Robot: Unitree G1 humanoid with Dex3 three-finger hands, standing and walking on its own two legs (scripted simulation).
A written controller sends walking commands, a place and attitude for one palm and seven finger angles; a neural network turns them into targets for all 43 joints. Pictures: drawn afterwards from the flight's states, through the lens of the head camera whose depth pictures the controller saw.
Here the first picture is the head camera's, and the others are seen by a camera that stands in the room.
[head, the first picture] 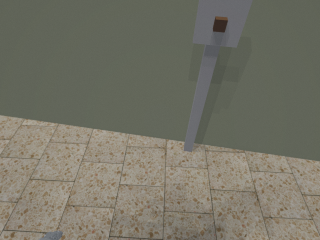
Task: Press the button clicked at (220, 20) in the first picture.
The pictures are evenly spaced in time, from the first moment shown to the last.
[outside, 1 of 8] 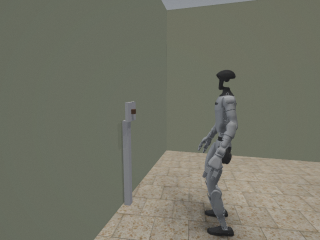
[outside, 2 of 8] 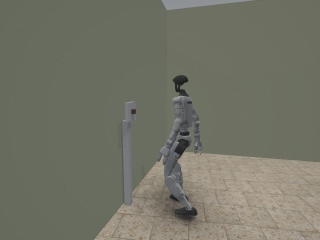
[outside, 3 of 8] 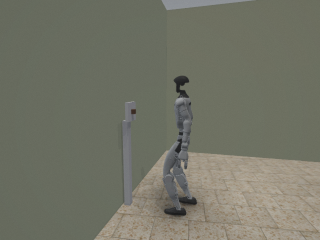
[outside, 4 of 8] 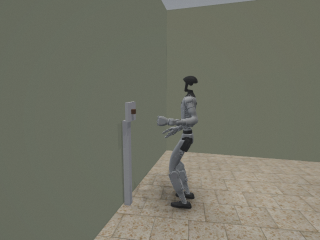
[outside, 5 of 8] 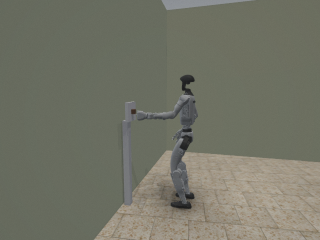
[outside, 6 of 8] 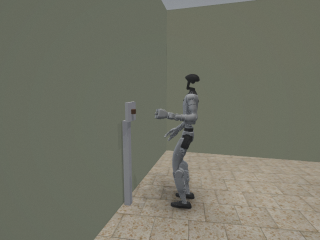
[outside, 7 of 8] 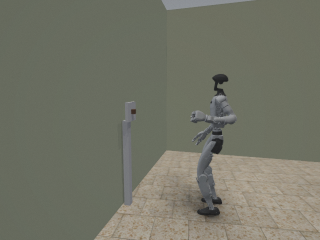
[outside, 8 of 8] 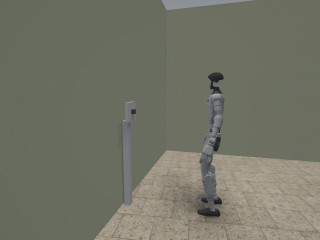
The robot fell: no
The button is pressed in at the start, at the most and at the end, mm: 0 8 0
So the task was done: yes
